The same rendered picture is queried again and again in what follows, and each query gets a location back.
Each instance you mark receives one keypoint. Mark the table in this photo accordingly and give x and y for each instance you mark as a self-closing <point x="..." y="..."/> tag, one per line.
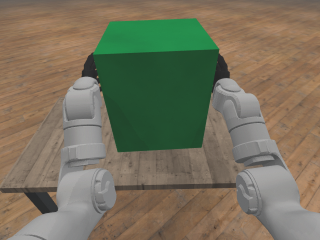
<point x="212" y="166"/>

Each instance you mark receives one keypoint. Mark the robot right hand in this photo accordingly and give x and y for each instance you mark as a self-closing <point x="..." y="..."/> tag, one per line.
<point x="221" y="70"/>

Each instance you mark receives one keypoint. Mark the robot right upper arm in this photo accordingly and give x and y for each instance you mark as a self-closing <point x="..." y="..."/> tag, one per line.
<point x="270" y="194"/>

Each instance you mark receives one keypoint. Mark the left robot forearm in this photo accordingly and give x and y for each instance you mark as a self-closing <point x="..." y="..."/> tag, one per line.
<point x="82" y="122"/>

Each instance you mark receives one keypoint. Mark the right robot forearm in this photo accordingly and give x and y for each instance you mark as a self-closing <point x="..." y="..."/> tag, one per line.
<point x="252" y="144"/>

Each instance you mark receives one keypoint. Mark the robot left upper arm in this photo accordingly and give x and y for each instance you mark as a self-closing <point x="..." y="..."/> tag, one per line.
<point x="82" y="198"/>

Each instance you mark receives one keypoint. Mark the robot left hand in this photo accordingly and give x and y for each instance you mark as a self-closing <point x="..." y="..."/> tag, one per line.
<point x="89" y="69"/>

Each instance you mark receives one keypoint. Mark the carton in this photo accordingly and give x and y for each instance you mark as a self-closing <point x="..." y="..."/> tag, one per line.
<point x="156" y="77"/>

